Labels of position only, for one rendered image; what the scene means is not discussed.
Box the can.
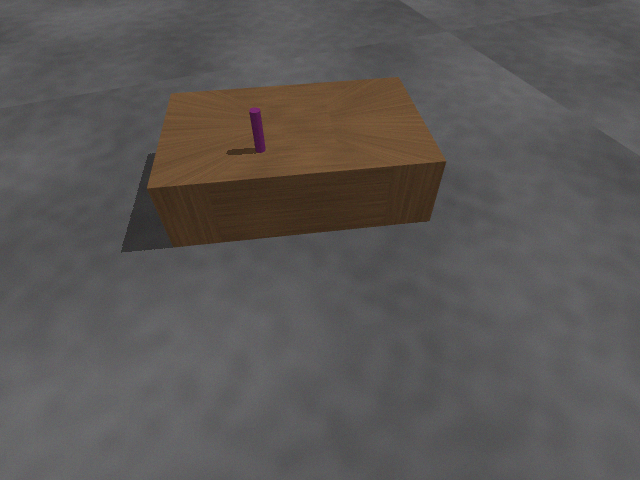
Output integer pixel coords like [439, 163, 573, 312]
[249, 107, 266, 153]

